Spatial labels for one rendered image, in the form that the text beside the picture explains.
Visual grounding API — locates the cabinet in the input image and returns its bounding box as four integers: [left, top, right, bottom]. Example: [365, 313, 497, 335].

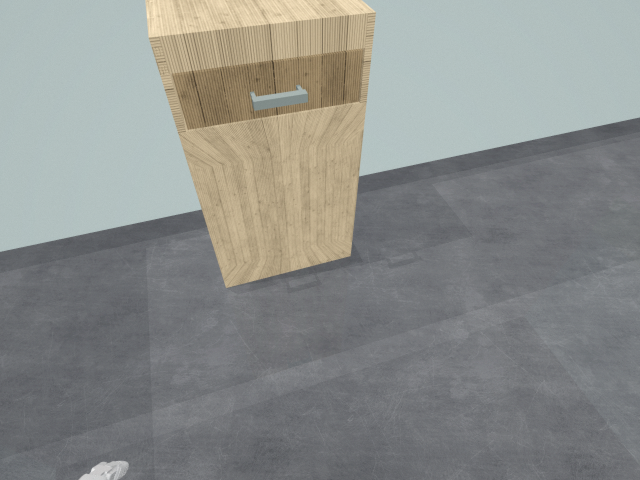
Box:
[145, 0, 376, 288]

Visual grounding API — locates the drawer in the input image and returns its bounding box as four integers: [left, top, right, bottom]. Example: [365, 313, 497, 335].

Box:
[172, 49, 363, 130]

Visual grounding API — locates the handle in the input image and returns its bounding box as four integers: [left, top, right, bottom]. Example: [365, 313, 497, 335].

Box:
[250, 85, 308, 111]

